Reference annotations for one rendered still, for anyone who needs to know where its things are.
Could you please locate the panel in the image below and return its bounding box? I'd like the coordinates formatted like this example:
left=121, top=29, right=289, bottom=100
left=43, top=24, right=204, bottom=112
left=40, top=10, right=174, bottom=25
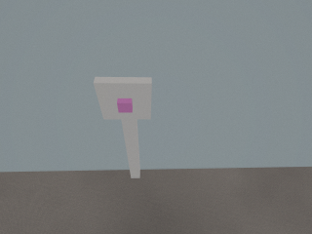
left=94, top=77, right=152, bottom=178

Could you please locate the button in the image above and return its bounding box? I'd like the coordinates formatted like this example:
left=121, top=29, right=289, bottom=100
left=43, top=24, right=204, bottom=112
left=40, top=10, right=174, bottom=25
left=117, top=98, right=133, bottom=113

